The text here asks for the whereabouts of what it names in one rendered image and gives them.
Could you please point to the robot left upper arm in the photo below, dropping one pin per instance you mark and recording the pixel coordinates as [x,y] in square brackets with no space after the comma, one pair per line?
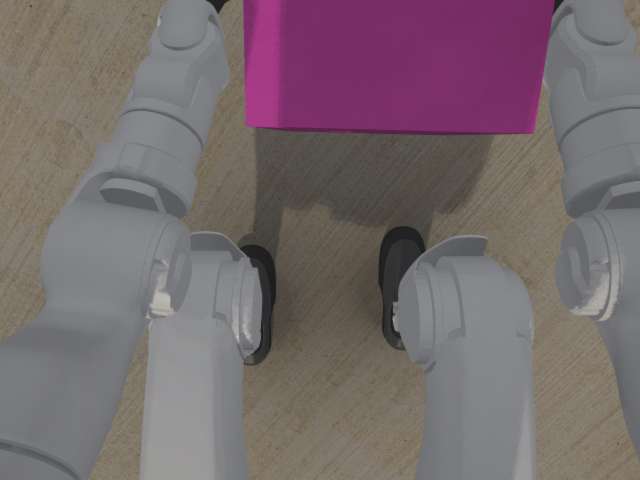
[108,270]

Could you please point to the robot right forearm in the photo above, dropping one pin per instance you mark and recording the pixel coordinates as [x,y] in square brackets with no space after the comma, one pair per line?
[592,78]

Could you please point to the left robot foot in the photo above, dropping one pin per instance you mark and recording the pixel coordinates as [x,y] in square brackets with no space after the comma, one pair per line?
[260,258]

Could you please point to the right robot foot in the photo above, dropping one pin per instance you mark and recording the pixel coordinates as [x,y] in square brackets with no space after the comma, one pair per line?
[400,248]

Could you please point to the robot right upper arm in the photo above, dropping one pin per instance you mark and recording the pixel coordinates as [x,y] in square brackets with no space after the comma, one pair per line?
[598,274]

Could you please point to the carton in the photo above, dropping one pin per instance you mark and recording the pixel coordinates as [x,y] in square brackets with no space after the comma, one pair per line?
[421,67]

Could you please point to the robot left forearm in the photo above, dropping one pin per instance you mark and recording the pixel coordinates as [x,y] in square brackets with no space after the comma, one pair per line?
[151,159]

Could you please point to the robot foot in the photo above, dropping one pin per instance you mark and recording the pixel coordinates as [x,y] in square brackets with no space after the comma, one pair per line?
[400,248]
[260,258]

